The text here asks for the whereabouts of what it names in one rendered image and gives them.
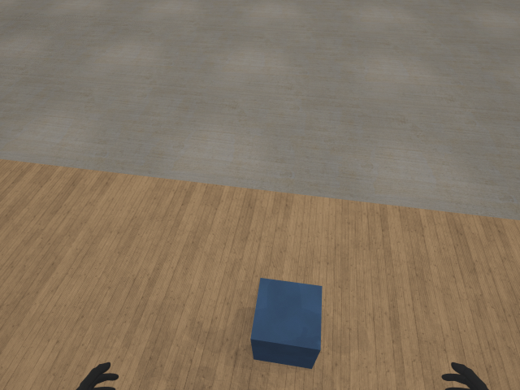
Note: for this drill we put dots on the carton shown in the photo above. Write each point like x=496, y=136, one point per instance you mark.
x=287, y=323

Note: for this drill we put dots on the robot right hand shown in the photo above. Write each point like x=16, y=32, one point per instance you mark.
x=467, y=377

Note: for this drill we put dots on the robot left hand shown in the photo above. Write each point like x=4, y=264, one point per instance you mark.
x=96, y=376

